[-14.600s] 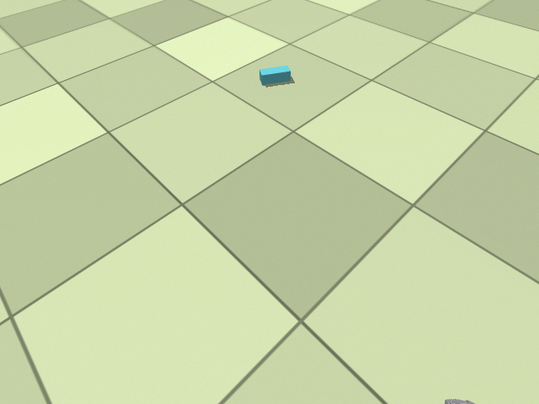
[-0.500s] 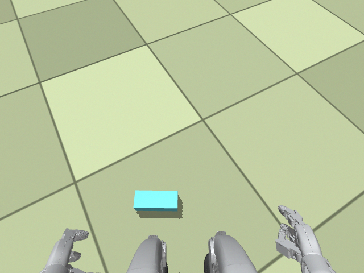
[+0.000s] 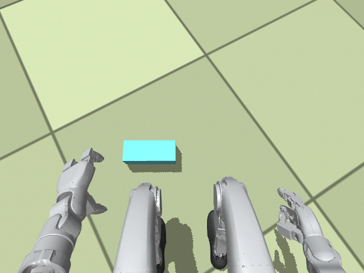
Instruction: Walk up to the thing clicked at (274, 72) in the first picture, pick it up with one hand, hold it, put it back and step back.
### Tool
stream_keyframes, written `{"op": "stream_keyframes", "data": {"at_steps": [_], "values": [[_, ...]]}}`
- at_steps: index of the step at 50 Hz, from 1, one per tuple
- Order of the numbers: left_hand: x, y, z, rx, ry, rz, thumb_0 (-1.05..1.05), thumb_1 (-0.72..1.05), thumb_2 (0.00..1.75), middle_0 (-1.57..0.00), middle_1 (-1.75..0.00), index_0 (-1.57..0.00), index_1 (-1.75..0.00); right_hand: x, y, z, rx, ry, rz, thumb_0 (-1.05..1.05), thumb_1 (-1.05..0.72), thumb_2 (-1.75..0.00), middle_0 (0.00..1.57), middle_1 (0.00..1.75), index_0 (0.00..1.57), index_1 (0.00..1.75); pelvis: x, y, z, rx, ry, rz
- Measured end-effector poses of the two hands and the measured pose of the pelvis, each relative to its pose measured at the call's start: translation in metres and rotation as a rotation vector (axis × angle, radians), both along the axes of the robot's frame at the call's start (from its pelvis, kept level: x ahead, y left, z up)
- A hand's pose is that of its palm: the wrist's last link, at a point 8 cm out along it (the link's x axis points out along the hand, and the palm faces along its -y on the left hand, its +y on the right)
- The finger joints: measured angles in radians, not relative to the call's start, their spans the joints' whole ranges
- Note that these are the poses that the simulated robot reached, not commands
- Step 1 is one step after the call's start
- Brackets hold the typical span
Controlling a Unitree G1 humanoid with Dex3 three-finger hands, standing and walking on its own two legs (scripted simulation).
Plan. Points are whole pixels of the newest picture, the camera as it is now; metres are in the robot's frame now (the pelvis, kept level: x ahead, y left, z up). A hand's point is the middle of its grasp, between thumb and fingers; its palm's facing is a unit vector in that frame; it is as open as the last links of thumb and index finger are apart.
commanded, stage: rise first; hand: left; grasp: from above
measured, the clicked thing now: (150, 152) +0.45 +0.13 -0.47
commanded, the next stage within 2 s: approach in 1.64 s
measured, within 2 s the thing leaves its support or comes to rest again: neither
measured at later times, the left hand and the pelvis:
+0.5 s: hand (115, 169) +0.36 +0.21 -0.27, palm faces -0.51 -0.13 -0.85, open 13.9 cm; pelvis -0.03 +0.00 -0.10, yaw -1 degrees
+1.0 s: hand (123, 159) +0.39 +0.20 -0.32, palm faces -0.48 -0.02 -0.87, open 14.1 cm; pelvis -0.02 +0.00 -0.14, yaw -2 degrees
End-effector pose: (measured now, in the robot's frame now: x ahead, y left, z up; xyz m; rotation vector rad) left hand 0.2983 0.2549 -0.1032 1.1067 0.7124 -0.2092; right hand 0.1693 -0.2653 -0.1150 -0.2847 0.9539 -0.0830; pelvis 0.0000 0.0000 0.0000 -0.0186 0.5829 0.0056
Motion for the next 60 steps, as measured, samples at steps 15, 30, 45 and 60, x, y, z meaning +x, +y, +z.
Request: {"op": "stream_keyframes", "data": {"at_steps": [15, 30, 45, 60], "values": [[0.047, -0.021, -0.077, 0.133, -0.07, -0.229, 0.0, -0.49, 1.01, -0.07, -1.06, -0.09, -1.04, -0.1, -0.007, -0.081, -0.029, 0.237, -0.089, 0.01, -0.89, -0.91, 0.2, 0.3, 0.2, 0.3, -0.029, -0.001, -0.074, -0.016, 0.016, 0.0], [0.078, -0.038, -0.127, 0.211, -0.119, -0.372, 0.0, -0.49, 1.01, -0.07, -1.01, -0.09, -0.99, -0.127, -0.014, -0.107, -0.079, 0.327, -0.089, 0.01, -0.9, -0.91, 0.2, 0.3, 0.2, 0.3, -0.03, 0.001, -0.112, -0.036, 0.029, 0.0], [0.099, -0.049, -0.154, 0.246, -0.133, -0.444, 0.0, -0.5, 1.01, -0.07, -1.0, -0.09, -0.98, -0.132, -0.001, -0.137, -0.034, 0.387, -0.079, 0.01, -0.9, -0.91, 0.2, 0.3, 0.2, 0.3, -0.024, 0.002, -0.133, -0.038, 0.046, -0.006], [0.108, -0.057, -0.168, 0.258, -0.152, -0.487, 0.0, -0.51, 1.01, -0.07, -1.01, -0.08, -0.99, -0.143, -0.013, -0.141, -0.056, 0.436, -0.076, 0.01, -0.91, -0.91, 0.2, 0.3, 0.2, 0.3, -0.021, 0.0, -0.142, -0.036, 0.053, -0.011]]}}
